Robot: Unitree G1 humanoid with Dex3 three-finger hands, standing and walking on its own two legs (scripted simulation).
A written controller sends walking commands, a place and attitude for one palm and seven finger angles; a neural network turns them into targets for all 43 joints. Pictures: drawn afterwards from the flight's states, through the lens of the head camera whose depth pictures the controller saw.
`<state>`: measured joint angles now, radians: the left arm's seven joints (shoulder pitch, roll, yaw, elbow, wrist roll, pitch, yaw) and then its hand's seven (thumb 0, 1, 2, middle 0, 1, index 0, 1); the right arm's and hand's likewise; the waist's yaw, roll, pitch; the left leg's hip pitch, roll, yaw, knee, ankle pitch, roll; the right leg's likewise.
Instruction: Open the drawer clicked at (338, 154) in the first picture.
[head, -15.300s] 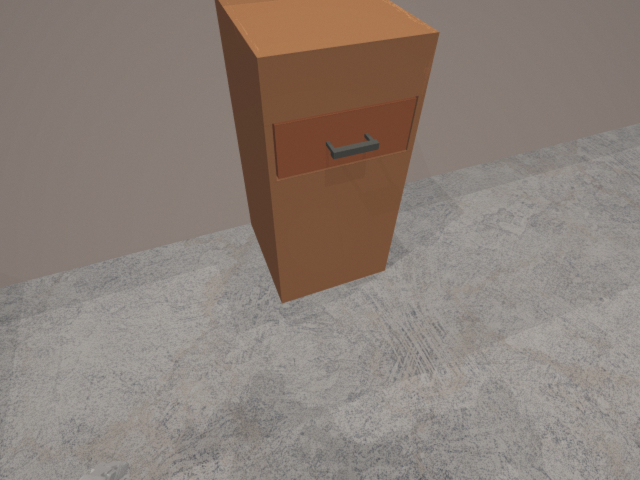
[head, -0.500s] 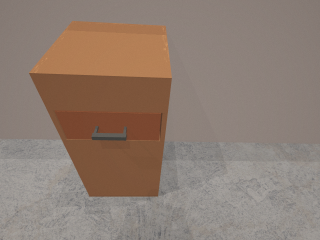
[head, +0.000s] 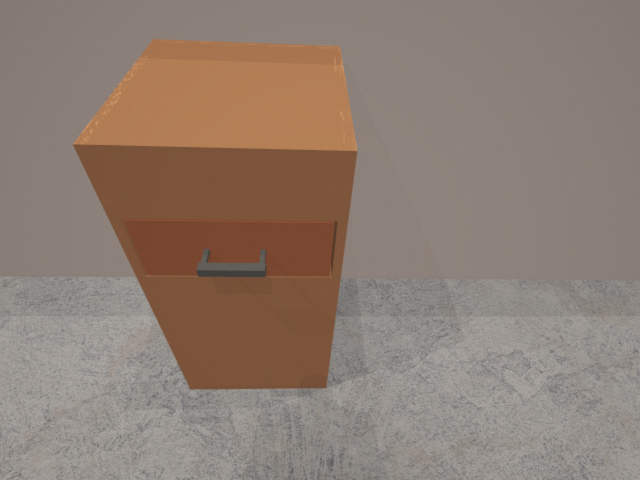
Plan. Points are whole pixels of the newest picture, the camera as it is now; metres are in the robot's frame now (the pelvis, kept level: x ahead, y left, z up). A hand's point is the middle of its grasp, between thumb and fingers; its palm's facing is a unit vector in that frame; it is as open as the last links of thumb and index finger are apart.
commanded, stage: look again from close up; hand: left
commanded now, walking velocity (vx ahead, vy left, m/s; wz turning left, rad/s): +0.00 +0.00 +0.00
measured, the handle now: (233, 262) +0.52 +0.20 -0.10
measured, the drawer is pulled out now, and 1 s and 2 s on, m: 0.00 0.00 0.00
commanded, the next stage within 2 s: raise the hand with hooked fingers in 0.54 s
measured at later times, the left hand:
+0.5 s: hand out of the picture -0.01 +0.12 -0.18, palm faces +0.02 -0.99 -0.13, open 7.3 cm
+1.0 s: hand (244, 401) +0.23 +0.12 -0.04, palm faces -0.02 -0.37 -0.93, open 8.2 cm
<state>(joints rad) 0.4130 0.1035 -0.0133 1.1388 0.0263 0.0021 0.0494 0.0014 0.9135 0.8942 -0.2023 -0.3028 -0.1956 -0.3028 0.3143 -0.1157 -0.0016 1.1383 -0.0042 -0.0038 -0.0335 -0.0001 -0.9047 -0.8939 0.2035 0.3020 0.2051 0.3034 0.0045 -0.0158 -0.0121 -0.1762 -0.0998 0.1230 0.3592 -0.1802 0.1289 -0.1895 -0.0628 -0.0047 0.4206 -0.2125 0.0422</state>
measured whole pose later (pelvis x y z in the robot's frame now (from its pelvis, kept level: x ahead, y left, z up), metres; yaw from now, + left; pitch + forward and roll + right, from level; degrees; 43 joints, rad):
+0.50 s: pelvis +0.02 -0.02 +0.00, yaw +0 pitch -1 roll +0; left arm 0.36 0.10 -0.02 1.12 0.02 -0.02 0.05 0.00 0.91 0.89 -0.20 -0.30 -0.20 -0.30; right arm 0.32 -0.11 0.01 1.15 0.00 -0.02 -0.03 0.00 -0.90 -0.89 0.20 0.30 0.20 0.30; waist -0.01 -0.02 0.00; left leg -0.16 -0.06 0.11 0.38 -0.21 0.10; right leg -0.16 -0.03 -0.01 0.41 -0.23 0.02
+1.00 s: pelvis +0.00 -0.06 -0.03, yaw -2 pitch +5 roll +2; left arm 0.28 0.24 -0.13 0.15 0.87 0.00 0.38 0.02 0.70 0.80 -0.21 -0.45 -0.21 -0.45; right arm 0.14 -0.27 -0.03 0.61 -0.01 -0.06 0.00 0.01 -0.91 -0.89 0.20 0.30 0.20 0.30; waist -0.01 0.02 -0.11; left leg -0.45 -0.04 0.13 0.68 -0.32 0.06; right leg -0.50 0.04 0.03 0.76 -0.35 -0.06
